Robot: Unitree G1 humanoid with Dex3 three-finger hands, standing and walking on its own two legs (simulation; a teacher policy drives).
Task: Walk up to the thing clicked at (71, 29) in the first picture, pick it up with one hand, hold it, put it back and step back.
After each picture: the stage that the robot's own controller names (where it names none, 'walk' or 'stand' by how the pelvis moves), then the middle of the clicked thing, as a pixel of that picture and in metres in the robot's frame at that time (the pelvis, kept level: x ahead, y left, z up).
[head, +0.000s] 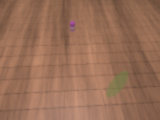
stand; (72, 26) +1.81 +0.14 -0.72
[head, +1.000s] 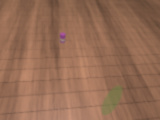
walk; (62, 37) +1.68 +0.19 -0.72
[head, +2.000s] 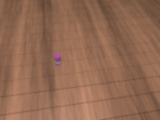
walk; (57, 59) +1.10 +0.21 -0.72
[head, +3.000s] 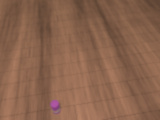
walk; (55, 107) +0.64 +0.23 -0.70
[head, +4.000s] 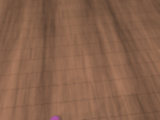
stand; out of the picture +0.44 +0.22 -0.70
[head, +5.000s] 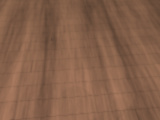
stand; out of the picture +0.42 +0.21 -0.73
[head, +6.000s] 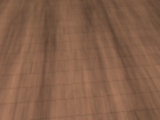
stand; out of the picture +0.41 +0.23 -0.73
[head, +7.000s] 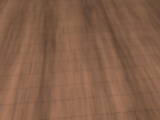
stand; out of the picture +0.41 +0.23 -0.73
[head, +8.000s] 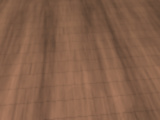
go down; out of the picture +0.40 +0.22 -0.73
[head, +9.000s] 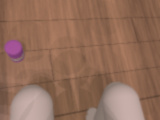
go down; (15, 51) +0.50 +0.24 -0.33
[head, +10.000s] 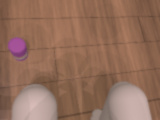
approach; (18, 50) +0.49 +0.24 -0.30
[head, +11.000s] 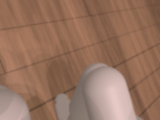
close in; out of the picture +0.48 +0.29 -0.23
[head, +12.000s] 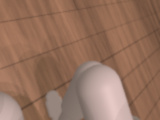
close; out of the picture +0.47 +0.30 -0.23
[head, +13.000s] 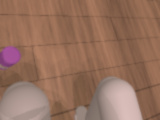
lift; (7, 58) +0.45 +0.22 -0.26
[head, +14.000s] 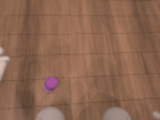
lift; (50, 85) +0.45 +0.16 -0.46
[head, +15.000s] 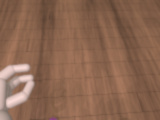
go down; out of the picture +0.41 +0.17 -0.62
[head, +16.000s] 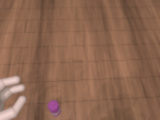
go down; (54, 108) +0.42 +0.18 -0.58
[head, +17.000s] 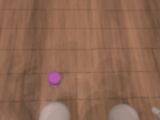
go down; (54, 80) +0.46 +0.17 -0.44
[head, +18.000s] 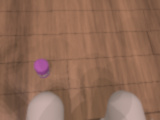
close in; (42, 69) +0.47 +0.18 -0.35
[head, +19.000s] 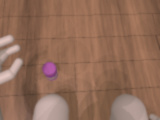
close; (50, 71) +0.47 +0.17 -0.37
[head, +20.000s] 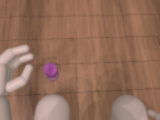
close; (51, 72) +0.47 +0.17 -0.37
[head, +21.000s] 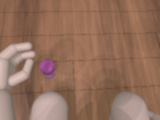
close; (48, 69) +0.47 +0.17 -0.34
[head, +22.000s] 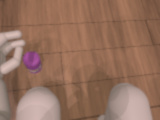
close; (33, 63) +0.47 +0.19 -0.28
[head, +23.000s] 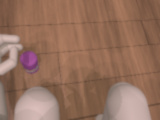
close; (30, 63) +0.47 +0.19 -0.27
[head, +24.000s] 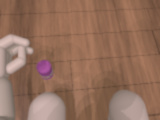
close; (45, 70) +0.47 +0.17 -0.34
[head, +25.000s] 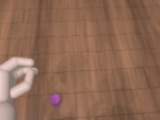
close; (55, 101) +0.43 +0.17 -0.54
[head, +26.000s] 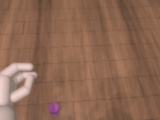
close; (54, 110) +0.42 +0.17 -0.59
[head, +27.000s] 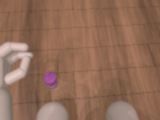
close; (51, 80) +0.47 +0.18 -0.42
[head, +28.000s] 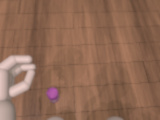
close; (53, 95) +0.44 +0.17 -0.52
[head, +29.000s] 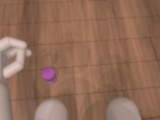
hold; (49, 76) +0.47 +0.17 -0.41
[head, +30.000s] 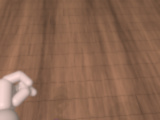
crouch; out of the picture +0.42 +0.17 -0.65
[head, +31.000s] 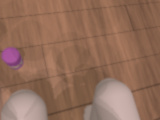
lower; (13, 59) +0.48 +0.20 -0.31
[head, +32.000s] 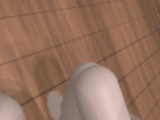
lower; out of the picture +0.46 +0.25 -0.24
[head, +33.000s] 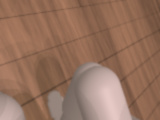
lower; out of the picture +0.45 +0.26 -0.23
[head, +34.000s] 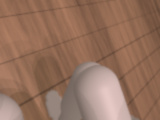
lower; out of the picture +0.45 +0.26 -0.24
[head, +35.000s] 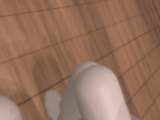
lower; out of the picture +0.45 +0.26 -0.24
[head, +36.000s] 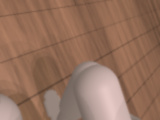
withdraw; out of the picture +0.45 +0.26 -0.23
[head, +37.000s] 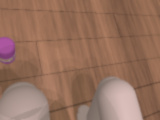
stand; (6, 51) +0.47 +0.23 -0.27
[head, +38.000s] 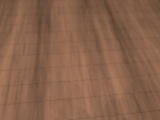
stand; out of the picture +0.41 +0.17 -0.64
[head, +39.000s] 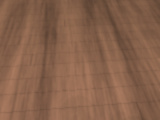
stand; out of the picture +0.42 +0.17 -0.66
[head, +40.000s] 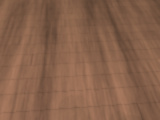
stand; out of the picture +0.41 +0.17 -0.66
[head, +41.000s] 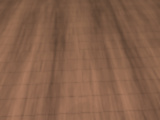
stand; out of the picture +0.43 +0.16 -0.72
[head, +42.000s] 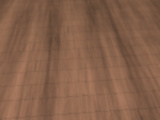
stand; out of the picture +0.41 +0.18 -0.73
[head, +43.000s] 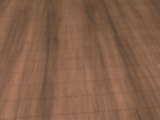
walk; out of the picture +0.40 +0.18 -0.73
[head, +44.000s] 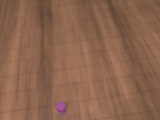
walk; (61, 108) +0.50 +0.19 -0.70
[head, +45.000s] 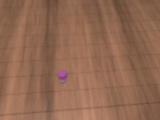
walk; (62, 76) +0.76 +0.16 -0.69
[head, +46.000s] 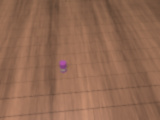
stand; (63, 66) +1.02 +0.23 -0.70
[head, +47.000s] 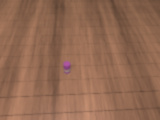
stand; (67, 67) +1.01 +0.17 -0.72
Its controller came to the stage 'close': yes
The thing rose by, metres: 0.01
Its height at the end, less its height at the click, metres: +0.00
